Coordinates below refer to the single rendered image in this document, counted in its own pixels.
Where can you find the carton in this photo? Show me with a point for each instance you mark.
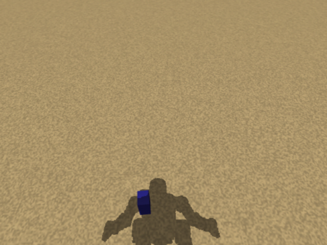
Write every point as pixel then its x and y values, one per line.
pixel 143 202

